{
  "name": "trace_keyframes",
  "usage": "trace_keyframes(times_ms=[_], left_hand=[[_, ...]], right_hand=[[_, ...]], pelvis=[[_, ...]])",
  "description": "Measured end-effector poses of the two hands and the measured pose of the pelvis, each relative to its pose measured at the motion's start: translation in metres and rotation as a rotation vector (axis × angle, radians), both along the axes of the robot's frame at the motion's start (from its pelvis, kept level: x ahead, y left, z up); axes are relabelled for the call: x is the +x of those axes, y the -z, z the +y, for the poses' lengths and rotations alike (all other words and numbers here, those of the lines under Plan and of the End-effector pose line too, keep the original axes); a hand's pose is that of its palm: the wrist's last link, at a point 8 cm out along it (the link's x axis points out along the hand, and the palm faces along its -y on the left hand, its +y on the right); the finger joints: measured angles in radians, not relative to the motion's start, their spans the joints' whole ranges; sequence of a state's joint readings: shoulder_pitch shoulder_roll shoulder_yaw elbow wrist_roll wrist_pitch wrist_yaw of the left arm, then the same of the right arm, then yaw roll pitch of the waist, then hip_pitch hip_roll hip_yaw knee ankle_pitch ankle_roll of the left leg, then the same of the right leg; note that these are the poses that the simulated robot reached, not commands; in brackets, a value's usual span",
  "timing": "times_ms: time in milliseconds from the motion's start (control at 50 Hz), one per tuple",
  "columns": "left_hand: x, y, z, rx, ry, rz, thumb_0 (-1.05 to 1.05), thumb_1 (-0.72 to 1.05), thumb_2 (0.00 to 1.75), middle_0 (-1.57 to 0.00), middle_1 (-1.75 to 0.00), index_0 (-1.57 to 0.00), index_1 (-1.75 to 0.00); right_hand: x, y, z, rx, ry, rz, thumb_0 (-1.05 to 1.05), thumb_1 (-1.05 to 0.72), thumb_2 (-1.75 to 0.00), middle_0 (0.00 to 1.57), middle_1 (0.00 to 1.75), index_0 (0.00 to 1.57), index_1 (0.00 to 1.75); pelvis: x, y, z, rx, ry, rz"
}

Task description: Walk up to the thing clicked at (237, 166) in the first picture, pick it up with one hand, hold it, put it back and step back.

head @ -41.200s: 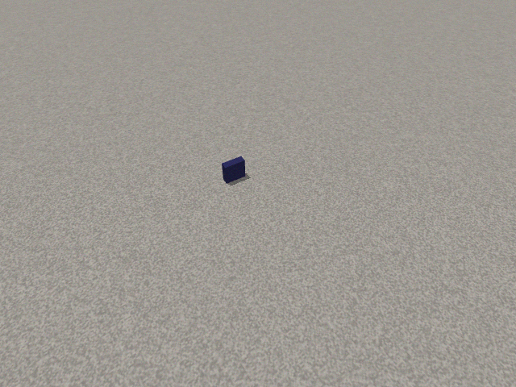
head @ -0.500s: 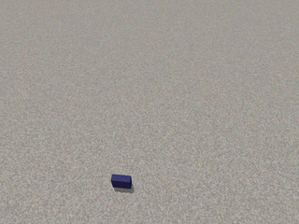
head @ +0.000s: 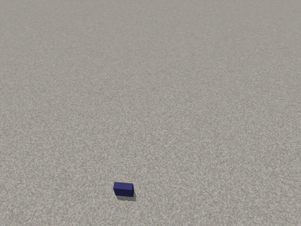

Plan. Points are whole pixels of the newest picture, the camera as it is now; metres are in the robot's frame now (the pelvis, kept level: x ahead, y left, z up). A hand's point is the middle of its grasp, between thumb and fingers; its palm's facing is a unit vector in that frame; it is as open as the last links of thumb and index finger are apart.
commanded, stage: stand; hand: left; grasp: from above
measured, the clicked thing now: (124, 189) +0.51 +0.19 -0.72
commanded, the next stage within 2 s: step back in 1.62 s
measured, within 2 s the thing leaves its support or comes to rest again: neither
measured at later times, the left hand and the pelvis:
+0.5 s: hand out of the picture +0.07 +0.23 -0.16, palm faces +0.02 -0.94 -0.33, open 7.4 cm; pelvis +0.01 -0.01 +0.00, yaw +0 degrees
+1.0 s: hand out of the picture +0.08 +0.24 -0.15, palm faces +0.01 -0.94 -0.34, open 7.4 cm; pelvis +0.01 -0.01 +0.00, yaw +0 degrees
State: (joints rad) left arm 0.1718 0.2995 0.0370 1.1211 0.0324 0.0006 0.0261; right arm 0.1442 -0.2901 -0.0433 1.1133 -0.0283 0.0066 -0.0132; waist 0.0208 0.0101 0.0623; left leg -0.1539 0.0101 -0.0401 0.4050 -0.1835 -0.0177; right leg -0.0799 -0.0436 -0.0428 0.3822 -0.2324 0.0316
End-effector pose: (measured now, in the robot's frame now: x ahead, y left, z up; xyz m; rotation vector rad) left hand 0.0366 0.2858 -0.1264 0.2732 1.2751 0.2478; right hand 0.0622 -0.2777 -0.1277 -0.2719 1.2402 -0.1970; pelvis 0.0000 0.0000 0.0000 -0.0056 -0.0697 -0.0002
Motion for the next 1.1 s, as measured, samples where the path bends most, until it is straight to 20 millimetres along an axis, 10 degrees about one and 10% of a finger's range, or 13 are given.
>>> trace_keyframes(times_ms=[1100], left_hand=[[0.033,-0.009,-0.008,0.005,0.032,-0.033,0.0,0.91,0.9,-0.2,-0.3,-0.2,-0.3]], right_hand=[[0.011,-0.006,-0.026,-0.016,-0.012,0.002,0.0,-0.91,-0.9,0.21,0.3,0.2,0.3]], pelvis=[[0.007,-0.004,-0.014,0.003,0.005,0.019]])
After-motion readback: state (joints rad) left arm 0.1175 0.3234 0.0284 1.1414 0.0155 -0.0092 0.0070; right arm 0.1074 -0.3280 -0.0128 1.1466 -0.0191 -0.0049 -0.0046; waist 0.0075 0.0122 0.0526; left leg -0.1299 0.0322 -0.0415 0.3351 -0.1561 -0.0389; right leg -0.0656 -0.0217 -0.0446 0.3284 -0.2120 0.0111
